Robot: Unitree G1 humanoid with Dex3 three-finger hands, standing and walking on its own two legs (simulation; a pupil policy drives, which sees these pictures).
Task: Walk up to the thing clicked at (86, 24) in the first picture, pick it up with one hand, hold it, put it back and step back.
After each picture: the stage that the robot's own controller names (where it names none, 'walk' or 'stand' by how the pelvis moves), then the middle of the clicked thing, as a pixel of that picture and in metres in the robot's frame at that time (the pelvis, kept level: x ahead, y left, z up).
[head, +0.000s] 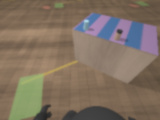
stand; (86, 25) +1.11 +0.11 -0.04
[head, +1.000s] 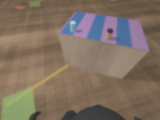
walk; (73, 27) +0.97 +0.22 -0.03
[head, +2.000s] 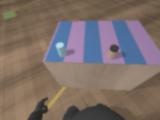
walk; (61, 49) +0.54 +0.26 +0.00
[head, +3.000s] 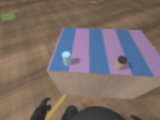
stand; (67, 59) +0.47 +0.21 -0.02
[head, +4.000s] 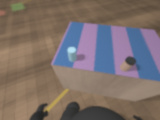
stand; (72, 54) +0.48 +0.18 -0.02
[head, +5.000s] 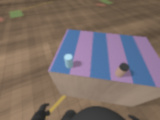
stand; (68, 61) +0.46 +0.19 -0.04
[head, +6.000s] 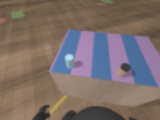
stand; (69, 61) +0.46 +0.19 -0.04
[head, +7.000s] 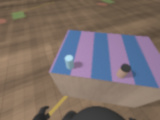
stand; (69, 62) +0.45 +0.19 -0.04
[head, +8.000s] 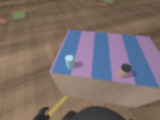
stand; (69, 62) +0.45 +0.19 -0.04
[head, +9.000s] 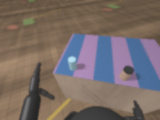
rise first; (72, 63) +0.45 +0.20 -0.04
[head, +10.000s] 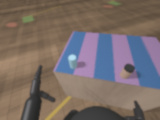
go down; (72, 61) +0.46 +0.19 -0.03
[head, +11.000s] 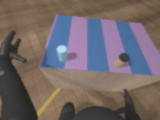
go down; (62, 53) +0.47 +0.18 +0.00
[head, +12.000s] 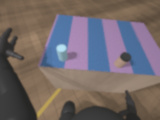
go down; (62, 53) +0.46 +0.19 +0.01
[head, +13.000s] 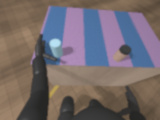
close in; (56, 48) +0.47 +0.20 +0.04
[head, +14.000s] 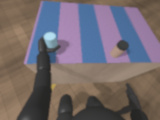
close; (51, 43) +0.50 +0.20 +0.06
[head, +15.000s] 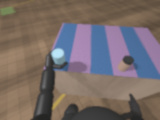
lift; (59, 58) +0.36 +0.20 +0.12
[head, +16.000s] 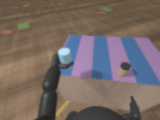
hold; (65, 59) +0.33 +0.16 +0.18
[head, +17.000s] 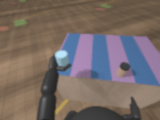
hold; (63, 61) +0.33 +0.18 +0.15
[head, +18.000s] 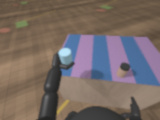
crouch; (66, 59) +0.33 +0.16 +0.17
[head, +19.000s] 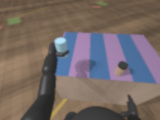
crouch; (61, 48) +0.42 +0.19 +0.17
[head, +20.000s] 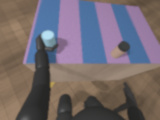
lower; (50, 41) +0.50 +0.21 +0.04
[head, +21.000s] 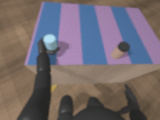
lower; (51, 45) +0.48 +0.21 +0.05
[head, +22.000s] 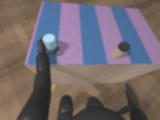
lower; (51, 44) +0.49 +0.21 +0.05
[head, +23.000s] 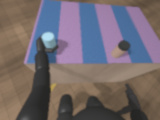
lower; (50, 43) +0.49 +0.22 +0.06
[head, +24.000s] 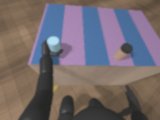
loosen; (55, 46) +0.47 +0.20 +0.06
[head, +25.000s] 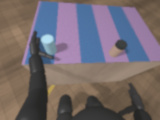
withdraw; (49, 45) +0.48 +0.21 +0.06
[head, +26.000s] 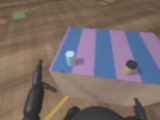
sink last; (70, 58) +0.46 +0.19 +0.01
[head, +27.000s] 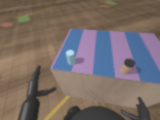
stand; (70, 57) +0.48 +0.20 +0.01
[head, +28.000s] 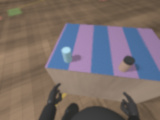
stand; (67, 55) +0.47 +0.20 +0.03
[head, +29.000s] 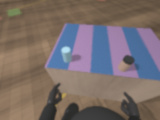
stand; (66, 55) +0.47 +0.21 +0.03
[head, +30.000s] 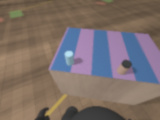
stand; (69, 58) +0.47 +0.20 -0.02
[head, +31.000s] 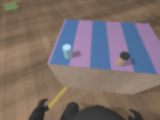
walk; (67, 51) +0.51 +0.21 -0.02
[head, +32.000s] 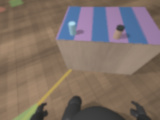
walk; (72, 28) +0.77 +0.23 -0.01
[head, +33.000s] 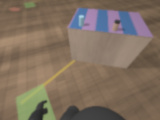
stand; (81, 21) +1.09 +0.19 -0.02
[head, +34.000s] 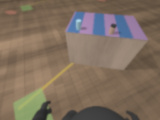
stand; (78, 25) +1.07 +0.21 -0.04
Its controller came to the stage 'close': yes
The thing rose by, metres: 0.21
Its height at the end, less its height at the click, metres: +0.00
